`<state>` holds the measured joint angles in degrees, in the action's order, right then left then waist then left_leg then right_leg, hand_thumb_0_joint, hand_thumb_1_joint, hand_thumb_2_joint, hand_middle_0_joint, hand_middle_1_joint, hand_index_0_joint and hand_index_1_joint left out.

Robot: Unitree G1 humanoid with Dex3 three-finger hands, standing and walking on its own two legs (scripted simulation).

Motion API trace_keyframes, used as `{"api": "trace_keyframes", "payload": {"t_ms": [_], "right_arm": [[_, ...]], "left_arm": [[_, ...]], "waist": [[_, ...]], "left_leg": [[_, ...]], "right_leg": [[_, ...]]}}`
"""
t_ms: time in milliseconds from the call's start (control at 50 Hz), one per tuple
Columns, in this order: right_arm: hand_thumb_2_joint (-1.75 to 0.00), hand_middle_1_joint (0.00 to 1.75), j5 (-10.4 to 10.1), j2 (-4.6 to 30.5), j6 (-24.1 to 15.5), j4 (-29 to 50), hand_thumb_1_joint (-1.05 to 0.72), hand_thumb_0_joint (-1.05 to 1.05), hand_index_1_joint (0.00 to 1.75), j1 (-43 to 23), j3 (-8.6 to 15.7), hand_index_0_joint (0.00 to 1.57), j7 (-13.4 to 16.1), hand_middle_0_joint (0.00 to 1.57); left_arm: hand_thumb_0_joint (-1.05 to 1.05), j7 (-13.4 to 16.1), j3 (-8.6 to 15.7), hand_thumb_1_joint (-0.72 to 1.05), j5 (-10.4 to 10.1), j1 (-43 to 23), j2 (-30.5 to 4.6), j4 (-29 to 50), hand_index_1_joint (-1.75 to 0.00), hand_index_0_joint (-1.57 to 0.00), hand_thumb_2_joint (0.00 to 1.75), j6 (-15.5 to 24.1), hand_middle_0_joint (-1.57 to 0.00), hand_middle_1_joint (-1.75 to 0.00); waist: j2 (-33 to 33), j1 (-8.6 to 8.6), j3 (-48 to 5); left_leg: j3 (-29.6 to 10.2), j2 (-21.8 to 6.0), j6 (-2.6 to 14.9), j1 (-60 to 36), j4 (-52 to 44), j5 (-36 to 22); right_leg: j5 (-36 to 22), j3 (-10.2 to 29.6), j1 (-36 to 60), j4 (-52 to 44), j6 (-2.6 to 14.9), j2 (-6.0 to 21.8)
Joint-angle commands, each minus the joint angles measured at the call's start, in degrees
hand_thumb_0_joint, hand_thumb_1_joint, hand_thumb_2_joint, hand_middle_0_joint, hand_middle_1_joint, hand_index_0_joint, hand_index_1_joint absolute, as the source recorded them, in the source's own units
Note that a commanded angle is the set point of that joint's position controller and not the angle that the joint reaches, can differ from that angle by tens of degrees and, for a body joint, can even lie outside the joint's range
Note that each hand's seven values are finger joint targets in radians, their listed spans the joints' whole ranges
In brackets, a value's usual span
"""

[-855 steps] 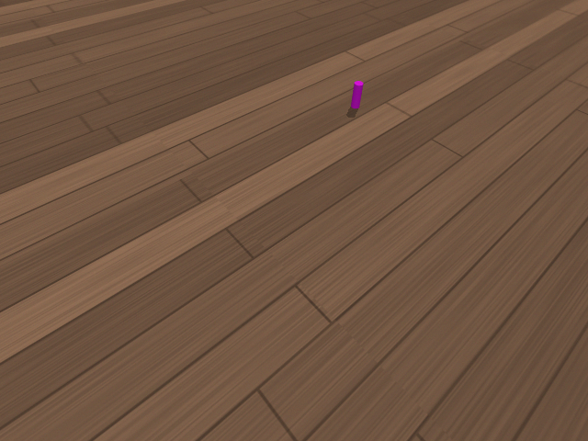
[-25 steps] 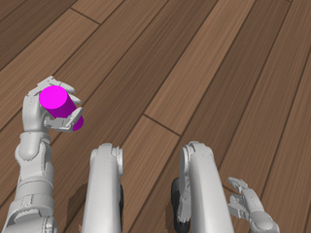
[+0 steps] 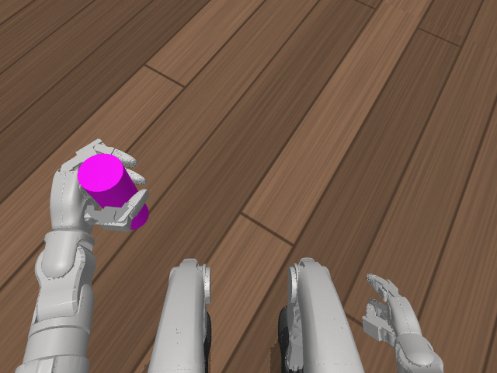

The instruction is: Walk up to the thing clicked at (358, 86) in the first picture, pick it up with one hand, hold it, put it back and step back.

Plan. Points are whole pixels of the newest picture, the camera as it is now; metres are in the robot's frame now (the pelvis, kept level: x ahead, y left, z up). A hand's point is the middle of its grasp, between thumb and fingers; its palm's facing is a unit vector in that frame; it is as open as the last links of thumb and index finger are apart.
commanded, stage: lift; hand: left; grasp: from the side
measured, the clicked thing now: (119, 196) +0.36 +0.21 +0.00
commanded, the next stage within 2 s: hold in 1.30 s
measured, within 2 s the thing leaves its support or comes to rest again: neither
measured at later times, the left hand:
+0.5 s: hand (76, 142) +0.36 +0.19 +0.16, palm faces +0.05 -1.00 -0.03, open 7.6 cm
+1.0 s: hand (63, 91) +0.37 +0.18 +0.23, palm faces +0.04 -1.00 -0.02, open 7.6 cm
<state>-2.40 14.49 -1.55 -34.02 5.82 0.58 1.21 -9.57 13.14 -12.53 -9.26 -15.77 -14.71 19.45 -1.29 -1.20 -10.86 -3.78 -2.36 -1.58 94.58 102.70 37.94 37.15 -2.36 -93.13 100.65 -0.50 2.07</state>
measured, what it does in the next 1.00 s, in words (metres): rises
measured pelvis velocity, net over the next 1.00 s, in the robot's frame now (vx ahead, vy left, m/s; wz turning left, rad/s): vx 0.05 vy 0.00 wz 0.02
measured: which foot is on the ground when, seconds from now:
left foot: down 0.00-1.00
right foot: down 0.00-1.00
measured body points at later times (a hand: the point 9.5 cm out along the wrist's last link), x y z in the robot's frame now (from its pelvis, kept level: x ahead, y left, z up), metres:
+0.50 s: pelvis +0.03 +0.01 +0.13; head +0.12 +0.02 +0.57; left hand +0.35 +0.25 +0.17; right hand +0.18 -0.24 +0.02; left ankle +0.07 +0.13 -0.49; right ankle +0.07 -0.13 -0.49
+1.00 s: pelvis +0.05 +0.00 +0.18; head +0.11 +0.01 +0.63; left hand +0.37 +0.23 +0.23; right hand +0.19 -0.25 +0.07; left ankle +0.07 +0.13 -0.49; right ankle +0.07 -0.13 -0.49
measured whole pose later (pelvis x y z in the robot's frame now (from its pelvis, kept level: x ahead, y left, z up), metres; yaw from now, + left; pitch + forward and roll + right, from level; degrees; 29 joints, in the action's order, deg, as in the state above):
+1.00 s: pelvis +0.05 +0.00 +0.18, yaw +1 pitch +12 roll -1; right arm -1.3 12.9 -2.8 -36.6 13.3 -0.3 2.7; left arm -8.9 8.9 -11.4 -6.5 -12.8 -22.7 19.8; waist -0.6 -1.4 -4.7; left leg -1.2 -3.0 -1.6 43.4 58.8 27.1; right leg 26.3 -2.4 -42.5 57.2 -0.5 1.4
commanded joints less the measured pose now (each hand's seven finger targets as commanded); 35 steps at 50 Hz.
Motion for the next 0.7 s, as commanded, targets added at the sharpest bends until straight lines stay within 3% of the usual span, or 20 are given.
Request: {"api": "trace_keyframes", "payload": {"t_ms": [0, 40, 80, 120, 140, 180, 200, 240, 280, 340, 380, 400, 440, 480, 540, 580, 600, 620, 660, 680], "right_arm": [[-0.89, 0.3, -0.2, 7.8, -2.9, 6.3, -0.88, 0.0, 0.3, 3.5, 3.3, 0.2, 1.0, 0.2], [-0.89, 0.3, -0.3, 7.7, -3.0, 5.8, -0.88, 0.0, 0.3, 4.3, 3.5, 0.2, 1.4, 0.2], [-0.89, 0.3, -0.2, 7.6, -3.2, 6.1, -0.88, 0.0, 0.3, 3.8, 3.2, 0.2, 1.5, 0.2], [-0.89, 0.3, -0.1, 7.4, -3.4, 5.7, -0.88, 0.0, 0.3, 4.8, 3.1, 0.2, 1.8, 0.2], [-0.89, 0.3, -0.1, 7.1, -3.4, 5.4, -0.87, 0.0, 0.3, 5.2, 2.9, 0.2, 1.9, 0.2], [-0.89, 0.3, -0.1, 6.6, -3.9, 5.6, -0.88, 0.0, 0.3, 5.1, 2.6, 0.2, 1.8, 0.2], [-0.89, 0.3, -0.3, 6.8, -4.1, 5.3, -0.87, 0.0, 0.3, 4.8, 2.4, 0.2, 1.8, 0.2], [-0.89, 0.3, 0.0, 7.3, -4.3, 5.3, -0.87, 0.0, 0.3, 5.2, 2.8, 0.2, 1.7, 0.2], [-0.89, 0.3, 0.0, 7.4, -4.4, 5.5, -0.88, 0.0, 0.3, 5.3, 2.8, 0.2, 1.5, 0.2], [-0.89, 0.3, 0.0, 7.0, -4.5, 5.6, -0.88, 0.0, 0.3, 5.6, 2.5, 0.2, 1.3, 0.2], [-0.89, 0.3, 0.1, 7.0, -4.6, 5.6, -0.88, 0.0, 0.3, 5.6, 2.3, 0.2, 1.1, 0.2], [-0.89, 0.3, 0.2, 7.1, -4.7, 5.2, -0.88, 0.0, 0.3, 5.9, 2.5, 0.2, 1.2, 0.2], [-0.89, 0.3, 0.3, 6.5, -4.6, 5.3, -0.88, 0.0, 0.3, 6.3, 2.2, 0.2, 1.3, 0.2], [-0.89, 0.3, 0.5, 6.5, -4.8, 5.0, -0.88, 0.0, 0.3, 6.5, 2.0, 0.2, 1.3, 0.2], [-0.89, 0.3, 0.6, 6.6, -4.6, 5.1, -0.88, 0.0, 0.3, 6.7, 2.3, 0.2, 1.6, 0.2], [-0.89, 0.3, 0.7, 6.3, -4.5, 5.1, -0.88, 0.0, 0.3, 6.5, 2.0, 0.2, 1.6, 0.2], [-0.89, 0.3, 0.7, 6.5, -4.6, 5.1, -0.88, 0.0, 0.3, 6.8, 2.3, 0.2, 1.6, 0.2], [-0.89, 0.3, 0.6, 6.4, -4.4, 4.6, -0.88, 0.0, 0.3, 7.2, 2.1, 0.2, 1.8, 0.2], [-0.89, 0.3, 0.9, 6.4, -4.3, 4.4, -0.88, 0.0, 0.3, 7.5, 2.2, 0.2, 1.7, 0.2], [-0.89, 0.3, 0.8, 6.3, -4.2, 4.5, -0.88, 0.0, 0.3, 7.3, 2.1, 0.2, 1.9, 0.2]], "left_arm": [[0.0, 1.8, 1.4, 0.33, -1.7, -9.6, -6.9, 16.9, -1.37, -1.28, 1.25, 2.3, -1.25, -1.39], [0.0, 3.1, 2.9, 0.34, -0.8, -9.1, -9.1, 17.1, -1.37, -1.28, 1.25, 1.7, -1.25, -1.38], [0.0, 3.4, 1.2, 0.34, -0.1, -6.1, -7.0, 13.2, -1.36, -1.26, 1.24, 1.3, -1.23, -1.37], [0.0, 3.9, 3.4, 0.36, 0.1, -9.4, -10.1, 16.7, -1.37, -1.28, 1.25, 2.0, -1.25, -1.39], [0.0, 3.8, 1.5, 0.38, 0.3, -7.9, -8.6, 14.7, -1.38, -1.29, 1.26, 1.8, -1.26, -1.4], [0.0, 3.7, 0.9, 0.38, -0.4, -8.3, -7.3, 15.2, -1.4, -1.31, 1.27, 1.9, -1.29, -1.41], [0.0, 3.3, -0.7, 0.38, -0.4, -4.9, -4.6, 8.5, -1.41, -1.32, 1.29, 1.2, -1.29, -1.42], [0.0, 3.1, 0.2, 0.4, -0.1, -8.1, -6.3, 10.4, -1.4, -1.32, 1.28, 1.9, -1.29, -1.41], [0.0, 2.5, -0.8, 0.36, 0.5, -9.2, -7.0, 11.3, -1.41, -1.33, 1.27, 2.5, -1.3, -1.42], [0.0, 2.1, -0.4, 0.35, -0.1, -8.0, -6.4, 11.1, -1.4, -1.33, 1.26, 2.7, -1.31, -1.41], [0.0, 1.7, -1.6, 0.36, -0.5, -7.6, -4.4, 7.7, -1.38, -1.31, 1.26, 2.7, -1.29, -1.4], [0.0, 1.9, 0.8, 0.34, -0.7, -10.5, -7.3, 13.0, -1.38, -1.31, 1.25, 3.5, -1.29, -1.39], [0.0, 2.1, -0.9, 0.32, 0.1, -8.8, -6.3, 11.4, -1.39, -1.32, 1.25, 3.5, -1.29, -1.4], [0.0, 2.0, -1.5, 0.34, -0.5, -8.3, -4.5, 9.7, -1.39, -1.32, 1.26, 3.5, -1.3, -1.4], [0.0, 2.3, 0.1, 0.36, 0.0, -11.2, -7.5, 11.8, -1.39, -1.31, 1.27, 4.1, -1.29, -1.4], [0.0, 2.1, -2.1, 0.36, 0.3, -8.3, -4.8, 8.7, -1.4, -1.32, 1.27, 3.7, -1.3, -1.41], [0.0, 2.1, -1.0, 0.35, -0.1, -11.0, -6.2, 12.1, -1.4, -1.32, 1.28, 4.1, -1.3, -1.41], [0.0, 2.0, -1.6, 0.34, 0.0, -8.1, -4.7, 7.0, -1.4, -1.31, 1.28, 3.6, -1.29, -1.41], [0.0, 2.0, -0.8, 0.36, -0.1, -11.7, -6.4, 11.5, -1.39, -1.3, 1.28, 4.0, -1.28, -1.4], [0.0, 2.1, -0.8, 0.35, 0.2, -9.5, -6.1, 8.7, -1.4, -1.3, 1.28, 3.6, -1.28, -1.41]], "waist": [[-1.7, -1.54, -29.3], [-1.2, -0.9, -28.2], [-1.3, -1.22, -25.4], [-3.0, -0.36, -26.3], [-2.5, -1.28, -25.3], [-2.2, -1.04, -21.9], [-0.9, -1.84, -18.8], [-3.4, -1.17, -19.6], [-4.9, -0.8, -18.5], [-3.9, -0.01, -17.1], [-2.7, -0.95, -16.4], [-4.3, 0.54, -17.9], [-3.5, -0.28, -16.7], [-2.3, -0.73, -16.0], [-1.9, -0.44, -15.4], [-0.8, -0.99, -14.3], [-1.1, -0.47, -15.2], [-0.3, -1.19, -14.8], [-1.9, -0.48, -16.1], [-1.2, -0.51, -13.8]], "left_leg": [[1.1, 1.8, 2.88, -26.0, -18.4, -11.7], [1.0, 1.8, 2.89, -28.3, -20.8, -12.4], [0.6, 1.7, 2.72, -31.0, -23.5, -11.8], [0.7, 1.7, 2.49, -34.8, -25.6, -13.7], [0.5, 1.7, 2.45, -36.1, -26.6, -14.8], [0.8, 1.9, 2.44, -36.4, -28.8, -13.3], [0.2, 1.6, 2.38, -37.2, -30.3, -12.6], [0.1, 1.4, 2.11, -40.0, -32.1, -14.3], [-0.2, 1.2, 1.69, -44.0, -34.9, -14.7], [-0.3, 1.2, 1.55, -46.3, -37.9, -15.1], [-0.3, 1.1, 1.58, -47.3, -39.3, -15.7], [0.1, 1.1, 1.48, -48.9, -39.7, -16.7], [0.6, 1.3, 1.54, -50.2, -41.1, -16.8], [0.5, 1.3, 1.6, -50.8, -42.3, -16.8], [1.7, 1.7, 1.91, -51.2, -43.7, -16.8], [1.9, 1.7, 1.94, -52.2, -44.6, -17.6], [2.3, 1.8, 1.93, -52.8, -44.9, -18.1], [2.0, 1.6, 1.92, -54.3, -45.4, -19.7], [2.1, 1.6, 1.74, -56.0, -46.1, -21.8], [2.2, 1.6, 1.74, -56.7, -47.2, -21.4]], "right_leg": [[-13.9, 1.5, 25.7, -20.2, 1.42, -1.8], [-14.5, 1.4, 28.5, -22.7, 1.37, -1.8], [-13.9, 0.9, 28.7, -24.3, 1.57, -2.0], [-15.3, 1.0, 31.8, -26.2, 1.67, -1.9], [-16.5, 0.6, 32.6, -26.9, 1.65, -2.0], [-15.1, 0.8, 34.4, -29.4, 1.59, -2.1], [-14.6, 0.3, 33.5, -30.1, 1.59, -2.2], [-16.0, 0.3, 34.9, -31.3, 1.75, -2.0], [-16.0, 0.0, 35.5, -32.8, 1.89, -2.0], [-16.1, -0.4, 38.5, -35.5, 1.81, -2.0], [-16.9, -0.5, 40.2, -36.9, 1.72, -2.3], [-17.6, -0.3, 41.5, -37.3, 1.77, -2.1], [-17.7, -0.3, 43.3, -39.2, 1.69, -2.2], [-18.1, -0.5, 44.5, -40.2, 1.64, -2.3], [-18.6, 0.1, 48.8, -43.1, 1.28, -2.2], [-19.7, 0.3, 49.8, -44.4, 1.16, -2.2], [-20.1, 0.5, 51.8, -45.1, 1.08, -2.1], [-21.7, 0.3, 51.8, -45.4, 1.15, -2.2], [-23.5, 0.3, 53.8, -45.9, 1.2, -2.2], [-23.1, 0.2, 53.6, -46.7, 1.22, -2.3]]}}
